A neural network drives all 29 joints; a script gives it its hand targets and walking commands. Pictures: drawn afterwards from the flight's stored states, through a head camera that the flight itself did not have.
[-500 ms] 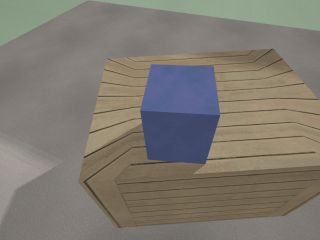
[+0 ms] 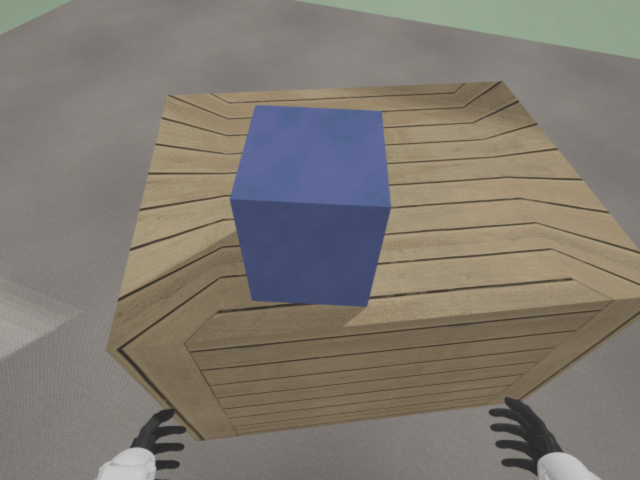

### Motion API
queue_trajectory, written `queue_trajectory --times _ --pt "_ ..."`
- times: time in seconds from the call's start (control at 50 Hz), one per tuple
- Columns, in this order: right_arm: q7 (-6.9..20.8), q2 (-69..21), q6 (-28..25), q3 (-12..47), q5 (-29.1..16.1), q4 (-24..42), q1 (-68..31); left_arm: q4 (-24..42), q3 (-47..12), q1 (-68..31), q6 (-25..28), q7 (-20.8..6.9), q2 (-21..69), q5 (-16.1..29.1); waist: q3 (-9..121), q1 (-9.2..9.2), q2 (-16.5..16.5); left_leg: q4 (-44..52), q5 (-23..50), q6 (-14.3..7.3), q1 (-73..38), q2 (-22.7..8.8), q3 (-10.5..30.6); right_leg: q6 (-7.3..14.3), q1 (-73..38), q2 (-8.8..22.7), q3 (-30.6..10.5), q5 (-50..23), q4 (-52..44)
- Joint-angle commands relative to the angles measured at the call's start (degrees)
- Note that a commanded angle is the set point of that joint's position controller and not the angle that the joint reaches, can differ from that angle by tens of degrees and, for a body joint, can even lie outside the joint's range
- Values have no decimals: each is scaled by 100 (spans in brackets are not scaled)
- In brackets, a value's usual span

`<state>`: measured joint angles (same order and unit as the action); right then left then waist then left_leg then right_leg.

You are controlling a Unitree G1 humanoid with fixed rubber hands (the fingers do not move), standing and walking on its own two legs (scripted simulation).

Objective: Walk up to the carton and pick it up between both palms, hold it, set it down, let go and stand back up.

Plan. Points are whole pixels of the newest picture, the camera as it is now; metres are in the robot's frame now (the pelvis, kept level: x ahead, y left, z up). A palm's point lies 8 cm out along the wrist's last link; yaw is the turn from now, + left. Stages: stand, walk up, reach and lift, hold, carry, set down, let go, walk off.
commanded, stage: reach and lift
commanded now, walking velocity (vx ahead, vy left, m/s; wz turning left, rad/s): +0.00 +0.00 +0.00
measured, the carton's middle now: (313, 210) +0.51 +0.04 +0.00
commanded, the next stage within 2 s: none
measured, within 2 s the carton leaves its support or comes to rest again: neither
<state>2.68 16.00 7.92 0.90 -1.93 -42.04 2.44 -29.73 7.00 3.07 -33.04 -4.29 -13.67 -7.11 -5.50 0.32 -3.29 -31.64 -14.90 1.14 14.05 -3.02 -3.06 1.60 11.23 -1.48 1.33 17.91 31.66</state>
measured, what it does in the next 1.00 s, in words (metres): stands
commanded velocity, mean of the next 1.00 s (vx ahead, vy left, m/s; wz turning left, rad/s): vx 0.00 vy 0.00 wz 0.00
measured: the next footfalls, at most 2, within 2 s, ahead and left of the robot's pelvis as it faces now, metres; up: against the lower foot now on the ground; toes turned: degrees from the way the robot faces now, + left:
none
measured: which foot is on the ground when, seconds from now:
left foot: down 0.00-1.00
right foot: down 0.00-1.00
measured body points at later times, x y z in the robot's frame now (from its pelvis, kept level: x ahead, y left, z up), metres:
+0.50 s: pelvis +0.02 +0.02 +0.01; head +0.03 +0.04 +0.46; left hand +0.18 +0.27 -0.09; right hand +0.19 -0.21 -0.07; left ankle +0.02 +0.13 -0.73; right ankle -0.01 -0.10 -0.73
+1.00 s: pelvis +0.02 +0.02 +0.01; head +0.01 +0.04 +0.46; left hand +0.20 +0.27 -0.06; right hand +0.21 -0.18 -0.05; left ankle +0.02 +0.13 -0.73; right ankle -0.01 -0.10 -0.73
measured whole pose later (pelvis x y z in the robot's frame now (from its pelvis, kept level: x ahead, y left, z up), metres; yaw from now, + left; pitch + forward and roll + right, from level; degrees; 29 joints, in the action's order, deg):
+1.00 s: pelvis +0.02 +0.02 +0.01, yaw +0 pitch -3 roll +0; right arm -2.6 5.5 -13.1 -1.5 -1.7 -37.5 8.8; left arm -34.0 0.5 7.9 3.9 -2.6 -15.5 6.8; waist -1.8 1.9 -1.6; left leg -22.7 -11.7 -0.3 8.2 -1.2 -3.7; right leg 0.2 4.5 0.1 0.9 13.7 21.0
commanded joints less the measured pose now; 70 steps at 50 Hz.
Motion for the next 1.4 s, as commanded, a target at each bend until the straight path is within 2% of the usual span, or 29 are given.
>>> queue_trajectory --times 0.0,0.08,0.14,0.22,0.28,0.36,0.46,0.54,0.76,0.88,0.94,1.06,1.18,1.26,1.32,1.38 --pt "-134 -237 -274 -129 120 929 -401 708 354 -789 647 28 -1117 47 638 156 203 134 31 -139 -173 272 -427 -327 591 524 -271 -601 -817" --pt "-439 -373 -629 -268 207 1045 49 872 242 -661 1096 17 -1244 369 1177 -39 376 42 390 -117 -265 266 -406 -342 289 537 -229 -1448 -557" --pt "-603 -268 -938 -335 290 915 288 772 128 -201 1313 0 -1184 573 1242 -154 360 117 965 -25 -673 311 -327 -299 185 348 42 -1980 -538" --pt "-625 -187 -1297 -336 291 861 410 577 31 347 1594 15 -1026 790 1184 -72 221 307 1774 111 -1138 344 -232 -268 34 136 226 -2182 -766" --pt "-531 -168 -1522 -312 278 756 414 414 -47 456 1857 72 -902 819 1007 1 217 481 2099 175 -1439 332 -182 -205 166 23 301 -1901 -1033" --pt "-443 -243 -1675 -282 262 785 315 372 -164 254 2177 145 -836 893 861 63 210 694 1935 151 -1556 314 -145 -132 272 5 239 -1358 -1305" --pt "-336 -313 -1749 -308 84 635 379 427 -229 217 2446 233 -723 860 812 139 586 865 1974 195 -1698 287 -129 -32 255 -5 155 -1063 -1509" --pt "-307 -299 -1815 -365 57 690 454 540 -274 285 2632 293 -627 825 667 160 704 984 1888 192 -1695 278 -116 24 161 -12 110 -863 -1628" --pt "-448 -556 -2016 -459 162 1128 381 498 -398 201 3293 245 -650 1168 566 146 400 1098 1481 65 -1432 276 -83 23 118 89 -27 -515 -1705" --pt "-512 -617 -2211 -409 78 1053 193 330 -490 -3 3724 201 -677 1347 674 116 476 1059 1449 88 -1334 228 -10 65 163 107 -56 -384 -1630" --pt "-554 -674 -2299 -338 -6 1072 1 154 -467 -219 3902 168 -755 1435 746 124 392 1007 1321 54 -1282 240 -15 48 210 151 -80 -302 -1589" --pt "-622 -667 -2504 -198 -215 866 -218 -28 -433 -463 4262 123 -833 1491 914 144 526 866 1610 103 -1306 261 5 32 186 160 -104 -534 -1459" --pt "-705 -707 -2769 -98 -379 626 -517 -358 -460 -832 4640 13 -828 1634 952 86 486 657 1792 108 -1298 273 72 -12 291 165 -132 -730 -1331" --pt "-754 -684 -3041 -9 -508 564 -763 -429 -433 -1000 4925 -21 -834 1672 1135 112 514 500 2130 143 -1312 272 121 -31 181 139 -147 -1021 -1201" --pt "-804 -665 -3243 55 -556 538 -902 -486 -414 -1126 5113 -71 -867 1702 1237 56 428 410 2261 141 -1267 276 133 -84 65 148 -153 -1346 -1094" --pt "-848 -705 -3424 148 -692 314 -1006 -584 -389 -1246 5288 -133 -856 1718 1256 43 499 352 2267 154 -1139 288 152 -102 -40 171 -195 -1500 -1005"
